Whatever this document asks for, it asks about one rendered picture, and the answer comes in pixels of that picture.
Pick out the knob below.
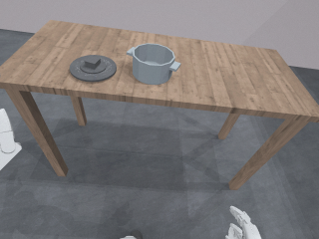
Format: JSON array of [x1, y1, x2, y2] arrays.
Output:
[[85, 56, 101, 68]]

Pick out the pot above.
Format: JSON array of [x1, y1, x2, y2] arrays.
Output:
[[126, 43, 181, 85]]

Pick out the right robot hand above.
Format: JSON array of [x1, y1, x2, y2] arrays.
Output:
[[225, 206, 262, 239]]

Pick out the left robot hand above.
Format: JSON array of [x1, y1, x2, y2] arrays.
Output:
[[0, 74, 22, 170]]

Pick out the table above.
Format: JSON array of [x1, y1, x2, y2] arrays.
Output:
[[0, 20, 319, 190]]

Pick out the lid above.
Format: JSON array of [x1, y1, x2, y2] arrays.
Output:
[[69, 55, 117, 83]]

